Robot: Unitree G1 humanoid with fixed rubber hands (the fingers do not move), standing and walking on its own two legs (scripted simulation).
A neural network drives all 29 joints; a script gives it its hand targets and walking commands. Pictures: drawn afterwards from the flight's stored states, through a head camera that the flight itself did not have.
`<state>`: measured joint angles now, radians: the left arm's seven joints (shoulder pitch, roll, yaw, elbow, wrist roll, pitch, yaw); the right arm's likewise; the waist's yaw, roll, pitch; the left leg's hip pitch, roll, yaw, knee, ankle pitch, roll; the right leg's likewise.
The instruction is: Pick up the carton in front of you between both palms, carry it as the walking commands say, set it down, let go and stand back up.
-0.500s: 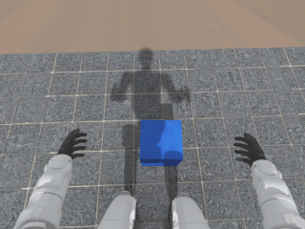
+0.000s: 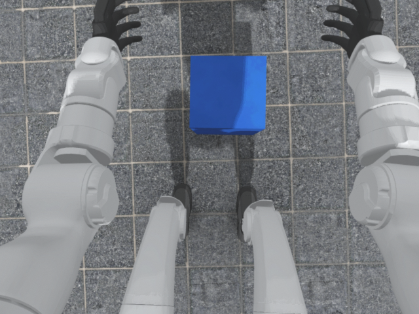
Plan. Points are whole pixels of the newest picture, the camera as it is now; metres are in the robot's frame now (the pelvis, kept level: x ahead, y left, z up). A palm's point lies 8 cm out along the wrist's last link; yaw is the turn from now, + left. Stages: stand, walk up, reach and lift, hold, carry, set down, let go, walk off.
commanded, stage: reach and lift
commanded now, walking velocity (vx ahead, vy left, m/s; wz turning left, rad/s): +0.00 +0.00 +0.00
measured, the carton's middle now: (226, 101) +0.53 -0.02 -0.52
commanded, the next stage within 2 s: none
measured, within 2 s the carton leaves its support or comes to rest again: leaves its support in 1.74 s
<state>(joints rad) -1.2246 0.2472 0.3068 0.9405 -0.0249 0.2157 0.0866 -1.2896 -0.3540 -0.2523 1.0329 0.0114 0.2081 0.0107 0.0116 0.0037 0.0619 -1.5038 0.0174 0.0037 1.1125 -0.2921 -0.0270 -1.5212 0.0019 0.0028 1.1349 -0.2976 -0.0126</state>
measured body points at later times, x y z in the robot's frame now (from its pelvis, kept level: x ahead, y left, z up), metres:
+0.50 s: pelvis +0.01 +0.02 -0.16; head +0.37 +0.00 +0.11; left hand +0.54 +0.18 -0.33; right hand +0.53 -0.22 -0.33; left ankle +0.10 +0.14 -0.61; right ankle +0.10 -0.11 -0.61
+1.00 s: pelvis -0.02 +0.01 -0.27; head +0.37 +0.00 -0.05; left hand +0.54 +0.17 -0.47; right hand +0.54 -0.20 -0.47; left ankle +0.10 +0.14 -0.61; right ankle +0.09 -0.11 -0.61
